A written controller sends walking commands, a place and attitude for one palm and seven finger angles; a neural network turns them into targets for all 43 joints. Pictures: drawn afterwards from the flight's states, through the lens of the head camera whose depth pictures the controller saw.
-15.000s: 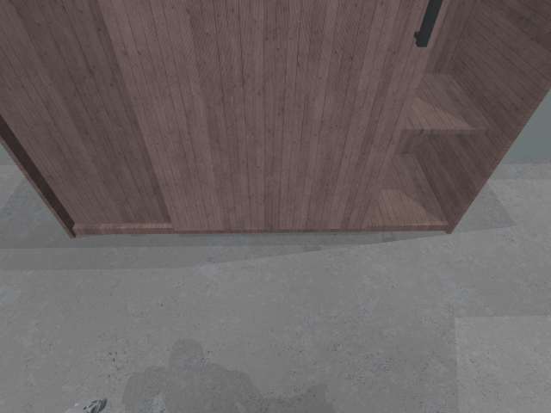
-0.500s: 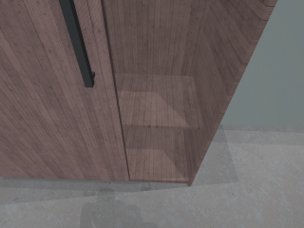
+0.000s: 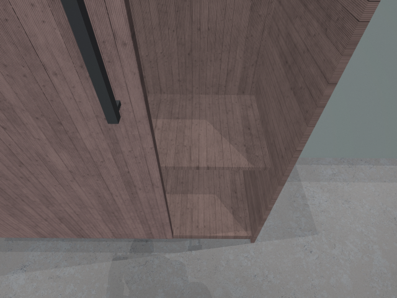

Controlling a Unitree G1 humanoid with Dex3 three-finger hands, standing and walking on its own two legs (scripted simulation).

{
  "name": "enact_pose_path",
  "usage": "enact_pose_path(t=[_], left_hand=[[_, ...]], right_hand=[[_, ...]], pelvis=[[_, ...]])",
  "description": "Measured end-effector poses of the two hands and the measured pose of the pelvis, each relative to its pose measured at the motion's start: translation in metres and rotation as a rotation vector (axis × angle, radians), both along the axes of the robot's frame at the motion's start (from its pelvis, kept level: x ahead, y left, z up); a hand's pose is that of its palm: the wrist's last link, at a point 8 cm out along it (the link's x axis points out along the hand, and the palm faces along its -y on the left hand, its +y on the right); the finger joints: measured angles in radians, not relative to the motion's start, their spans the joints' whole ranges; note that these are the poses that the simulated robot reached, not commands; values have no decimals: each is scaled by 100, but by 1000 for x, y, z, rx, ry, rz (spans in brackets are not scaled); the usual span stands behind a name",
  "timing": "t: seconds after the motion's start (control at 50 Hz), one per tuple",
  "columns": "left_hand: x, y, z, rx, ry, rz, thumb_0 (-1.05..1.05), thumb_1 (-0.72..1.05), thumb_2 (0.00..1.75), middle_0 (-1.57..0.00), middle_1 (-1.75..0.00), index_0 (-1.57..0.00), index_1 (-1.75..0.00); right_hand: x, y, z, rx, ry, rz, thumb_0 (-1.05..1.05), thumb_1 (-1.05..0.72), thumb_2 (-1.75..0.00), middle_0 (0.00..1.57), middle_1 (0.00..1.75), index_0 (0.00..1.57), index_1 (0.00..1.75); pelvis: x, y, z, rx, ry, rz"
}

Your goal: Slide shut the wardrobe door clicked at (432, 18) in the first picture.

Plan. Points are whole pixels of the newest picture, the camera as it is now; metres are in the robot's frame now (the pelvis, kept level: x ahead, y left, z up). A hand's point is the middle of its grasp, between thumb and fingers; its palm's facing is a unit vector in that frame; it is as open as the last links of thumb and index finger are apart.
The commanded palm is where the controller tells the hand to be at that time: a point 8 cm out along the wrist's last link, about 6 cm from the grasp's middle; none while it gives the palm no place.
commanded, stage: come to a stop and stand still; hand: left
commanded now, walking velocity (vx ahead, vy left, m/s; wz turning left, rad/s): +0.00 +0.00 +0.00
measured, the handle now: (95, 52) +0.46 +0.21 +0.26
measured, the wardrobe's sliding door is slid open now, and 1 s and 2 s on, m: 0.39 0.39 0.39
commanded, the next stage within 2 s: look again from close up in 1.62 s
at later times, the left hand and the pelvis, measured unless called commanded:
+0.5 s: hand out of the picture -0.02 +0.14 -0.17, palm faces +0.06 -0.98 -0.17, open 7.3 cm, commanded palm none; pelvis +0.00 -0.02 +0.00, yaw +1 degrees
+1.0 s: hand out of the picture +0.01 +0.18 -0.18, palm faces +0.04 -0.98 -0.20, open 7.3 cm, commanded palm none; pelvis -0.01 +0.00 +0.00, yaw +0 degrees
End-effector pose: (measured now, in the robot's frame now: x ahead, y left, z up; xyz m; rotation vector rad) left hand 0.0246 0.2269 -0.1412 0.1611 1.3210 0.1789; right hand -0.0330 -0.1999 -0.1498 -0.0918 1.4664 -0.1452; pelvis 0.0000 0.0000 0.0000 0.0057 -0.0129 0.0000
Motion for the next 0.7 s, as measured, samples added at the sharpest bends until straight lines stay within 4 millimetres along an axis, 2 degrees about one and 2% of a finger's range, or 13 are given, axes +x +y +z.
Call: enact_pose_path(t=[0.08,0.16,0.34,0.52,0.62,0.7], left_hand=[[5,-5,2,1,-4,-9,0,93,90,-20,-30,-20,-30],[3,-10,3,-3,-2,0,0,94,90,-20,-30,-20,-30],[-24,-24,-1,-31,56,24,0,92,90,-20,-30,-20,-30],[-50,-40,-3,-58,111,32,0,91,90,-20,-30,-20,-30],[-53,-35,-4,-39,96,18,0,91,90,-21,-30,-20,-30],[-47,-28,-5,-26,70,21,0,91,90,-21,-30,-20,-30]], right_hand=[[18,-7,1,-6,-42,6,1,-91,-90,20,30,20,30],[27,-20,4,-25,-53,23,2,-91,-90,20,30,20,30],[36,-42,9,-61,-64,51,1,-91,-90,20,30,20,30],[28,-43,9,-48,-42,60,1,-91,-90,20,30,20,30],[31,-44,5,-43,-78,54,1,-90,-90,20,30,20,30],[35,-40,4,-47,-104,45,1,-90,-90,20,30,20,30]], pelvis=[[3,-5,2,-3,4,-2],[6,-10,3,-6,4,3],[7,-18,5,-10,0,8],[3,-24,4,-10,1,15],[-4,-23,-1,-18,19,20],[-4,-19,-3,-23,14,23]])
